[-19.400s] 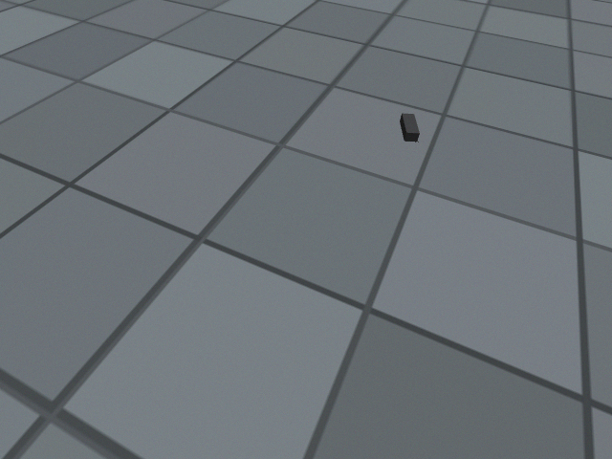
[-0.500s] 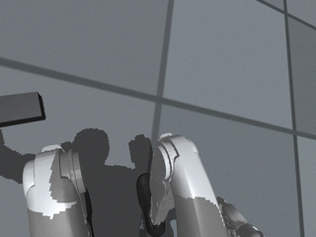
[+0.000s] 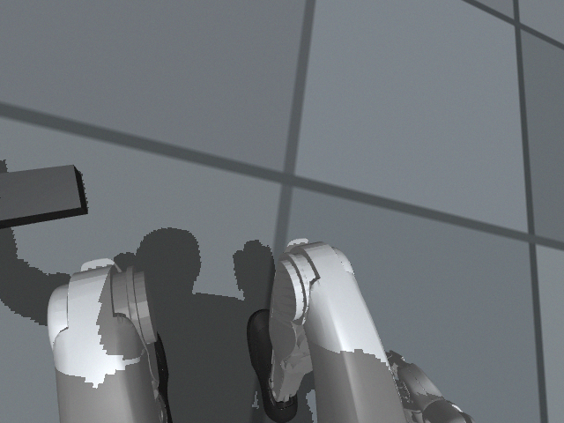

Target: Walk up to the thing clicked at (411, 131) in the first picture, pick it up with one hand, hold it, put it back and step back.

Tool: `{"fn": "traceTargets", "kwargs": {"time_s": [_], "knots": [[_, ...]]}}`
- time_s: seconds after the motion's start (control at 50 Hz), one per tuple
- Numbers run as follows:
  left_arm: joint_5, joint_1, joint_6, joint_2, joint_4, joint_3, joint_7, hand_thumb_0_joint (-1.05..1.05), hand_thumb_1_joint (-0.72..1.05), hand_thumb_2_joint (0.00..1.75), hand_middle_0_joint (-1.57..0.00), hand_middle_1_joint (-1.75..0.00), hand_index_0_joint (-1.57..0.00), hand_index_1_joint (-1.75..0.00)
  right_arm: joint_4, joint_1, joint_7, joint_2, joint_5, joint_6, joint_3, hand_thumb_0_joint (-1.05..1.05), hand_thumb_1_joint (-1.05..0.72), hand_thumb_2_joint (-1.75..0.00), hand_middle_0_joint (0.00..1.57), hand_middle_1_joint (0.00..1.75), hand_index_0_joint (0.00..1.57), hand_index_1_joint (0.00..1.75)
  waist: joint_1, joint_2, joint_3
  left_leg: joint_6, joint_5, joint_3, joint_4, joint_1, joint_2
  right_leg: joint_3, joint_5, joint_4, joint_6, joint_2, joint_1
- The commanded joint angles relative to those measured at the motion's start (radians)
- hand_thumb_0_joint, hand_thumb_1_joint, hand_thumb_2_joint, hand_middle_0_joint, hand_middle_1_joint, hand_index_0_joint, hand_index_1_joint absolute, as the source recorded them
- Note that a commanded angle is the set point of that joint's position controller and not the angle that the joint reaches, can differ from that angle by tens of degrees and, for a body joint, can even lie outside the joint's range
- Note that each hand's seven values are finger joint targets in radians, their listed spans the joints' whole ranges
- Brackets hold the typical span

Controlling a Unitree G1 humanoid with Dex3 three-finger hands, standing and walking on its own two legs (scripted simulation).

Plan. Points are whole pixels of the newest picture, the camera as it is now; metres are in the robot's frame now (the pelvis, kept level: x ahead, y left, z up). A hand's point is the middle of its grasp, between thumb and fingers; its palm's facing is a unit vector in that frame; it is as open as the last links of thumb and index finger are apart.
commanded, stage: approach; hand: left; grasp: from above
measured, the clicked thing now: (11, 200) +0.42 +0.36 -0.29
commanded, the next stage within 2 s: close in in 0.60 s
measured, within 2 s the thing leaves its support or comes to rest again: neither
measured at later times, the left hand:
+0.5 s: hand (11, 169) +0.44 +0.32 -0.18, palm faces -0.38 -0.11 -0.92, open 14.2 cm
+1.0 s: hand out of the picture +0.40 +0.36 -0.23, palm faces -0.45 -0.18 -0.87, open 14.3 cm
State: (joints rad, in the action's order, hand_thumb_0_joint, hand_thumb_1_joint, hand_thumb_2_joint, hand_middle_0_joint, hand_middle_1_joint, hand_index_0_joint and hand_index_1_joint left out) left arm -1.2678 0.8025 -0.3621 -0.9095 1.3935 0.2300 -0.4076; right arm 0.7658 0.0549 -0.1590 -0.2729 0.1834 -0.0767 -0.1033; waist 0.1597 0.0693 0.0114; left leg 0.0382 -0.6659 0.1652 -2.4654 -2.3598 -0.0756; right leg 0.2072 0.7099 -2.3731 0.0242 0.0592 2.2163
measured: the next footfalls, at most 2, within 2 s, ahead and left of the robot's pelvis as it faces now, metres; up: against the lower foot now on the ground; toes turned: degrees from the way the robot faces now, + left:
none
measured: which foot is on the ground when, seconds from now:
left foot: down 0.00-1.00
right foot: down 0.00-1.00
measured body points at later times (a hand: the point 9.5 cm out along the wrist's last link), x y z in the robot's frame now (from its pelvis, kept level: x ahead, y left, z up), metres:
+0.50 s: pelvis +0.00 +0.00 +0.00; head +0.24 +0.09 +0.37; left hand +0.46 +0.33 -0.13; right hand +0.07 -0.27 -0.09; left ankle +0.08 +0.12 -0.28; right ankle +0.10 -0.10 -0.28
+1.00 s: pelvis +0.00 +0.00 -0.01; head +0.25 +0.13 +0.34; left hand +0.42 +0.37 -0.18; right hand +0.11 -0.26 -0.09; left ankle +0.08 +0.12 -0.28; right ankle +0.10 -0.10 -0.28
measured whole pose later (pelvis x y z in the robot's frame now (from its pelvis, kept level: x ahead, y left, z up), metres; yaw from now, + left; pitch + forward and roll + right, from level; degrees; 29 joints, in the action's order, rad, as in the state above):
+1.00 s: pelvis +0.00 +0.00 -0.01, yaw -1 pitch +28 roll -12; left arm -1.31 0.92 -0.38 -0.96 1.57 0.15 -0.51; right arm 0.73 0.04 -0.18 -0.29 0.22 -0.13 -0.19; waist 0.23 0.13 0.08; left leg 0.03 -0.68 0.20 -2.51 -2.36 -0.07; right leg 0.23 0.72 -2.40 0.02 0.07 2.21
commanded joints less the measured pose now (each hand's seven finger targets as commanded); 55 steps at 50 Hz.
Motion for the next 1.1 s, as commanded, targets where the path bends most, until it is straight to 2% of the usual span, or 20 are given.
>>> {"fn": "traceTargets", "kwargs": {"time_s": [0.0,0.14,0.22,0.3,0.36,0.4,0.48,0.54,0.58,0.6,0.64,0.66,0.68,0.72,0.74,0.82,0.92,0.98,1.02,1.08], "knots": [[0.016,0.23,0.003,-0.296,-0.123,0.019,-0.03,0.0,-0.59,1.02,-0.06,-1.05,-0.06,-1.05,-0.01,0.177,0.007,-0.261,-0.005,-0.007,0.078,0.0,-0.9,-0.9,0.2,0.3,0.2,0.3,-0.008,-0.347,-0.646,-0.007,0.18,-0.048,0.233,0.562,0.024,-0.006,-0.23,0.238,0.007,0.036,-0.236],[0.005,0.387,0.0,-0.175,-0.128,-0.097,-0.051,0.0,-0.56,1.0,-0.06,-1.07,-0.07,-1.06,0.004,0.216,0.013,-0.263,-0.001,-0.014,0.075,0.0,-0.9,-0.9,0.2,0.3,0.2,0.3,0.068,-0.389,-0.635,-0.016,0.139,-0.033,0.247,0.581,0.021,0.008,-0.206,0.24,0.008,0.035,-0.191],[-0.016,0.431,0.035,-0.156,-0.06,-0.118,-0.092,0.0,-0.57,1.02,-0.07,-1.06,-0.07,-1.06,0.001,0.231,0.014,-0.27,0.0,-0.022,0.062,0.0,-0.9,-0.9,0.2,0.3,0.2,0.3,0.087,-0.397,-0.643,-0.022,0.149,-0.026,0.254,0.595,0.019,0.017,-0.228,0.23,0.01,0.034,-0.175],[-0.029,0.425,0.097,-0.221,-0.051,-0.049,-0.14,0.0,-0.57,1.02,-0.07,-1.05,-0.07,-1.05,-0.019,0.23,0.013,-0.274,0.002,-0.031,0.051,0.0,-0.9,-0.9,0.2,0.3,0.2,0.3,0.044,-0.463,-0.698,-0.028,0.185,-0.043,0.272,0.627,0.02,0.012,-0.263,0.22,0.014,0.033,-0.204],[-0.026,0.396,0.149,-0.228,-0.015,-0.037,-0.151,0.0,-0.58,1.02,-0.07,-1.04,-0.07,-1.05,-0.036,0.225,0.005,-0.268,-0.001,-0.032,0.041,0.0,-0.9,-0.9,0.2,0.3,0.2,0.3,0.047,-0.446,-0.706,-0.015,0.211,-0.071,0.251,0.587,0.024,-0.005,-0.301,0.234,0.011,0.04,-0.257],[-0.004,0.378,0.176,-0.241,-0.009,-0.021,-0.147,0.0,-0.58,1.02,-0.07,-1.04,-0.06,-1.04,-0.047,0.224,0.001,-0.269,-0.005,-0.034,0.036,0.0,-0.9,-0.9,0.2,0.3,0.2,0.3,0.04,-0.409,-0.707,-0.005,0.204,-0.08,0.245,0.537,0.026,-0.013,-0.299,0.248,0.007,0.043,-0.284],[0.039,0.285,0.207,-0.242,0.039,-0.044,-0.092,0.0,-0.56,0.99,-0.07,-1.05,-0.07,-1.04,-0.062,0.212,-0.003,-0.265,-0.024,-0.047,0.031,0.0,-0.9,-0.9,0.2,0.3,0.2,0.3,0.033,-0.303,-0.643,0.017,0.143,-0.089,0.223,0.426,0.03,-0.043,-0.245,0.268,0.0,0.049,-0.318],[0.078,0.23,0.198,-0.276,0.023,-0.012,-0.055,0.0,-0.55,0.98,-0.07,-1.05,-0.08,-1.04,-0.084,0.198,-0.005,-0.264,-0.029,-0.052,0.028,0.0,-0.9,-0.89,0.2,0.3,0.2,0.3,0.023,-0.25,-0.639,0.021,0.125,-0.084,0.223,0.388,0.031,-0.047,-0.215,0.27,-0.004,0.048,-0.368],[0.089,0.23,0.174,-0.278,0.006,-0.03,-0.022,0.0,-0.54,0.97,-0.07,-1.07,-0.08,-1.05,-0.081,0.193,-0.004,-0.262,-0.032,-0.053,0.029,0.0,-0.9,-0.9,0.2,0.3,0.2,0.3,0.031,-0.242,-0.61,0.022,0.096,-0.079,0.213,0.369,0.031,-0.058,-0.174,0.272,-0.003,0.05,-0.359],[0.094,0.271,0.154,-0.321,-0.046,-0.003,-0.013,0.0,-0.54,0.97,-0.07,-1.07,-0.08,-1.05,-0.098,0.193,-0.001,-0.28,-0.031,-0.057,0.032,0.0,-0.9,-0.89,0.2,0.3,0.2,0.3,0.042,-0.239,-0.613,0.022,0.091,-0.073,0.213,0.38,0.031,-0.049,-0.172,0.274,-0.004,0.046,-0.355],[0.101,0.302,0.115,-0.299,-0.066,-0.03,0.004,0.0,-0.55,0.97,-0.06,-1.07,-0.08,-1.05,-0.063,0.211,0.002,-0.269,-0.028,-0.054,0.025,0.0,-0.9,-0.9,0.2,0.3,0.2,0.3,0.055,-0.26,-0.62,0.016,0.097,-0.07,0.2,0.397,0.029,-0.053,-0.174,0.274,-0.002,0.047,-0.358],[0.102,0.337,0.089,-0.352,-0.111,0.008,-0.001,0.0,-0.55,0.97,-0.06,-1.08,-0.08,-1.06,-0.086,0.204,0.007,-0.285,-0.024,-0.057,0.029,0.0,-0.9,-0.9,0.2,0.3,0.2,0.3,0.061,-0.277,-0.642,0.011,0.107,-0.061,0.198,0.415,0.026,-0.043,-0.185,0.272,-0.003,0.046,-0.367],[0.086,0.344,0.071,-0.352,-0.111,-0.004,0.003,0.0,-0.56,0.96,-0.06,-1.06,-0.07,-1.04,-0.079,0.214,0.008,-0.288,-0.019,-0.057,0.027,0.0,-0.9,-0.9,0.2,0.3,0.2,0.3,0.064,-0.298,-0.641,0.007,0.12,-0.063,0.192,0.435,0.026,-0.043,-0.2,0.263,-0.002,0.043,-0.362],[0.083,0.323,0.036,-0.236,-0.048,-0.065,0.001,0.0,-0.57,0.97,-0.06,-1.05,-0.07,-1.04,-0.019,0.242,0.007,-0.268,-0.009,-0.051,0.026,0.0,-0.9,-0.9,0.2,0.3,0.2,0.3,0.081,-0.312,-0.603,-0.002,0.105,-0.051,0.195,0.457,0.024,-0.019,-0.192,0.259,0.002,0.048,-0.309],[0.086,0.348,0.016,-0.215,-0.063,-0.076,-0.004,0.0,-0.56,0.97,-0.06,-1.04,-0.07,-1.03,-0.021,0.241,0.005,-0.277,-0.004,-0.054,0.028,0.0,-0.9,-0.9,0.2,0.3,0.2,0.3,0.103,-0.325,-0.592,-0.007,0.106,-0.037,0.199,0.492,0.021,0.002,-0.189,0.251,0.003,0.046,-0.272],[0.027,0.363,-0.018,-0.223,0.02,-0.11,-0.045,0.0,-0.6,1.03,-0.06,-1.0,-0.05,-1.02,-0.01,0.24,-0.004,-0.295,0.014,-0.052,0.012,0.0,-0.9,-0.9,0.2,0.3,0.2,0.3,0.12,-0.361,-0.574,-0.018,0.159,-0.005,0.198,0.576,0.012,0.035,-0.223,0.209,0.007,0.044,-0.218],[-0.031,0.383,-0.035,-0.303,0.036,-0.049,-0.153,0.0,-0.58,1.03,-0.07,-0.99,-0.05,-1.01,-0.014,0.202,-0.017,-0.314,0.036,-0.052,-0.008,0.0,-0.9,-0.9,0.2,0.3,0.2,0.3,0.096,-0.453,-0.593,-0.033,0.214,0.007,0.212,0.635,0.005,0.061,-0.26,0.174,0.011,0.049,-0.21],[-0.075,0.399,-0.018,-0.343,0.073,-0.022,-0.217,0.0,-0.57,1.04,-0.07,-1.0,-0.05,-1.01,-0.024,0.18,-0.031,-0.318,0.058,-0.063,-0.015,0.0,-0.89,-0.9,0.2,0.3,0.2,0.3,0.107,-0.48,-0.591,-0.034,0.24,-0.003,0.192,0.642,0.002,0.061,-0.287,0.156,0.011,0.054,-0.209],[-0.082,0.366,0.01,-0.311,0.128,-0.035,-0.254,0.0,-0.57,1.02,-0.06,-0.98,-0.05,-1.0,-0.018,0.176,-0.042,-0.318,0.07,-0.076,-0.024,0.0,-0.89,-0.9,0.2,0.3,0.2,0.3,0.117,-0.465,-0.57,-0.033,0.246,-0.006,0.191,0.619,0.004,0.062,-0.3,0.154,0.009,0.057,-0.221],[-0.084,0.363,0.051,-0.34,0.137,-0.027,-0.291,0.0,-0.55,1.0,-0.06,-1.0,-0.05,-1.01,-0.036,0.151,-0.051,-0.328,0.074,-0.097,-0.026,0.0,-0.89,-0.9,0.2,0.3,0.2,0.3,0.111,-0.464,-0.564,-0.03,0.203,-0.018,0.188,0.561,0.005,0.051,-0.281,0.17,0.011,0.065,-0.237]]}}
